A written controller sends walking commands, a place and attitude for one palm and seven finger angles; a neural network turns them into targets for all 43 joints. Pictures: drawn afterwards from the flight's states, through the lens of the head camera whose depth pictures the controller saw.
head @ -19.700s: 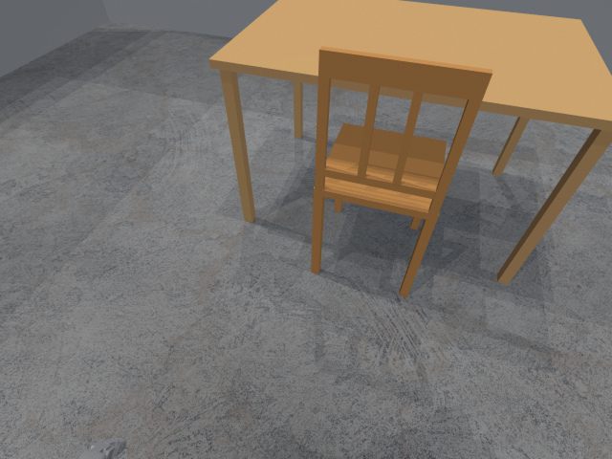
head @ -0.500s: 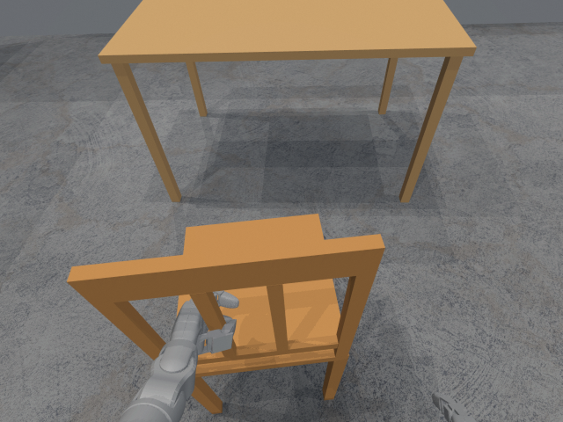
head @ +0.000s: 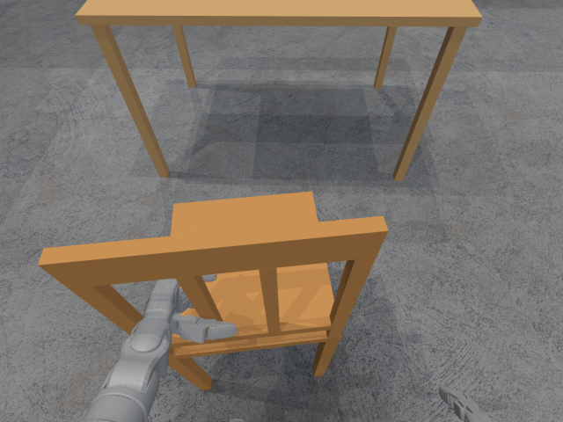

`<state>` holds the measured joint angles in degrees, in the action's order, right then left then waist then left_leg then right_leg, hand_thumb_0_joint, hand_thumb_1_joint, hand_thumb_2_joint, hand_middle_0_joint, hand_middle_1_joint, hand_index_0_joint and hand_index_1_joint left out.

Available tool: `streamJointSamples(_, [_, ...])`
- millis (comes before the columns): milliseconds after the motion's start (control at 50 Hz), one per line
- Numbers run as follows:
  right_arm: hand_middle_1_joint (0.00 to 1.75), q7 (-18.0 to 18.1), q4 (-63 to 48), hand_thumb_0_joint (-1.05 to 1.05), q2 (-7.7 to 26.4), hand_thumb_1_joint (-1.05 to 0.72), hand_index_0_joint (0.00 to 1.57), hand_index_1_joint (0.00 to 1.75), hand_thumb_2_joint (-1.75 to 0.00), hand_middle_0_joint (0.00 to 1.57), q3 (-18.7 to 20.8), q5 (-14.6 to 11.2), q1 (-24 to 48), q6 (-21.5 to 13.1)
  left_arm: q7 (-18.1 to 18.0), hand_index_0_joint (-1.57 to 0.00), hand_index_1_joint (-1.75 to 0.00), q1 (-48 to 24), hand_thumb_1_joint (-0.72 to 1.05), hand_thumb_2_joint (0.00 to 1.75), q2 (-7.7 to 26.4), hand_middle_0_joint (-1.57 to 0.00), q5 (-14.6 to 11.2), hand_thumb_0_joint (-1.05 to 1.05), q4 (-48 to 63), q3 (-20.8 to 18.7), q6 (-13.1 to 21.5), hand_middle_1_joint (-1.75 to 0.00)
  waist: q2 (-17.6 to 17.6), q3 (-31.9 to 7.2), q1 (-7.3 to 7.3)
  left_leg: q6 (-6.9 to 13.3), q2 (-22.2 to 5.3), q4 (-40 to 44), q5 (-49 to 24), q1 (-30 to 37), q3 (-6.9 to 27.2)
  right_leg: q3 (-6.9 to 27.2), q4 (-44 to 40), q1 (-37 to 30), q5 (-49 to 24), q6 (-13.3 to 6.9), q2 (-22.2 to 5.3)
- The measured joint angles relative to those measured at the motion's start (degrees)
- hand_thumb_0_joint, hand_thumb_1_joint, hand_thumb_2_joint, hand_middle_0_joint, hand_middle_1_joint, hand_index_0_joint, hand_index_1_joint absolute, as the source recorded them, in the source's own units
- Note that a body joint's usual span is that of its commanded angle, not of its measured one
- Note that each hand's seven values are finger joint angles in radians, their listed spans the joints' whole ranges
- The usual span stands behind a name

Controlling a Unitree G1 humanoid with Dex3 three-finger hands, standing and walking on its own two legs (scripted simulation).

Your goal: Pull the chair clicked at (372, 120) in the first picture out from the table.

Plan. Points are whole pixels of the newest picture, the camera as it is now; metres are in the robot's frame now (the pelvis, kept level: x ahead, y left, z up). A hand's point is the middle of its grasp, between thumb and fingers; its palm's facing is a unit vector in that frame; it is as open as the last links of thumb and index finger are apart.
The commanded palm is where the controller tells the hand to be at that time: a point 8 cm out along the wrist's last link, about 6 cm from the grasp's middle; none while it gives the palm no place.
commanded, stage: open the thumb and straighten the fingers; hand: left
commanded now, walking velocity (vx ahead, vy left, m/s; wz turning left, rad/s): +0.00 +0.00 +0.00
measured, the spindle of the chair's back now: (206, 308) +0.30 +0.12 -0.07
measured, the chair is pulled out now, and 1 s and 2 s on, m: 0.69 0.69 0.69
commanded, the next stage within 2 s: draw the fingers out of the gap in 0.38 s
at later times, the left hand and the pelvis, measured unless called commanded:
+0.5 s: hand (202, 314) +0.29 +0.13 -0.06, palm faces -0.06 -0.99 -0.14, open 17.4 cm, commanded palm +0.27 +0.19 -0.04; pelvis +0.02 -0.02 -0.01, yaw +1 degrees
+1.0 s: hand (184, 363) +0.21 +0.14 -0.05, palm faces -0.06 -0.99 -0.14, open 17.5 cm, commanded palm +0.19 +0.20 -0.04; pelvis +0.01 -0.01 -0.02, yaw +2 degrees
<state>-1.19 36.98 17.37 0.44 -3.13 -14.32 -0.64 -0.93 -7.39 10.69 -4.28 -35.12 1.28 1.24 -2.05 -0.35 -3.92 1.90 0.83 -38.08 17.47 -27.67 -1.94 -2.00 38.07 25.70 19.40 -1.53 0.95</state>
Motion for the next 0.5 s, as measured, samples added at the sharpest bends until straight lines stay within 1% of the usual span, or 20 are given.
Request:
streamJointSamples(60, [0.3,0.41,-0.68,0.01,-0.14,-0.9,0.2,0.29,-0.89,0.2,0.03,-0.08,-0.3,-0.48,0.51,-0.4,-1.18,0.6,-0.34,0.3,-0.19,-0.38,-0.51,0.01,1.62,0.66,-1.0,-1.16,-0.55,-0.6,0.29,-0.1,0.02,-1.47,0.82,-1.07,0.19,-0.21,1.45,0.99,0.9,-0.07,-0.05])
streamJointSamples(140, [0.3,0.79,-1.09,0.01,-0.9,-0.9,0.2,0.29,-0.89,0.2,-0.53,0.07,-0.34,-0.94,1.05,-0.32,-0.94,2.36,-0.45,0.25,-1.26,-0.31,-0.63,0.0,4.14,1.18,-1.33,-0.94,-0.95,-1.78,0.72,-0.24,0.01,-2.85,1.9,-1.65,0.26,-0.28,2.99,1.62,2.1,-0.2,-0.05])
streamJointSamples(200, [0.3,0.95,-1.43,0.01,-1.73,-0.9,0.2,0.29,-0.89,0.2,-1.36,0.21,0.15,-0.88,1.23,-0.25,-0.74,3.11,-0.49,0.22,-1.43,-0.24,-0.24,0.0,4.49,0.19,-2.01,-0.74,-0.63,-2.38,0.8,-0.45,-0.14,-3.69,2.57,-1.99,0.24,-0.27,4.05,2.08,2.87,-0.43,0.08])
streamJointSamples(260, [0.3,1.1,-2.22,0.01,-2.22,-0.9,0.2,0.3,-0.89,0.2,-1.8,0.29,0.63,-0.92,1.35,-0.18,-0.54,3.11,-0.52,0.21,-0.61,-0.18,0.38,0.0,4.63,-0.67,-3.17,-0.54,-0.51,-2.17,0.8,-0.72,-0.34,-4.54,3.05,-2.46,0.53,-0.56,4.8,2.44,3.39,-0.73,0.27])
streamJointSamples(340, [0.3,1.52,-3.12,0.01,-2.08,-0.9,0.2,0.3,-0.89,0.21,-1.78,0.29,0.65,-1.53,1.93,-0.1,-0.3,4.82,-0.53,0.21,0.47,-0.1,-0.17,0.0,7.56,-1.0,-3.65,-0.3,-1.12,-2.03,1.05,-0.99,-0.51,-5.07,3.43,-2.72,0.93,-0.95,5.04,2.48,3.72,-0.97,0.46])
streamJointSamples(420, [0.3,2.0,-2.93,0.01,-1.53,-0.9,0.2,0.3,-0.89,0.21,-1.79,0.14,0.69,-1.96,3.09,-0.05,-0.14,5.66,-0.54,0.2,0.93,-0.05,-1.05,-0.01,8.77,-0.73,-3.91,-0.14,-1.49,-2.31,1.3,-1.13,-0.44,-5.35,3.65,-2.94,1.41,-1.42,5.23,2.49,4.08,-1.1,0.41])
streamJointSamples(500, [0.3,2.28,-2.87,0.01,-1.11,-0.9,0.2,0.3,-0.89,0.21,-1.78,0.15,0.83,-2.22,4.05,-0.02,-0.07,6.36,-0.54,0.2,0.83,-0.02,-1.2,-0.01,9.31,-0.74,-4.59,-0.07,-1.21,-2.5,1.24,-1.29,-0.44,-5.63,3.81,-3.2,1.64,-1.64,5.6,2.74,4.39,-1.27,0.41])
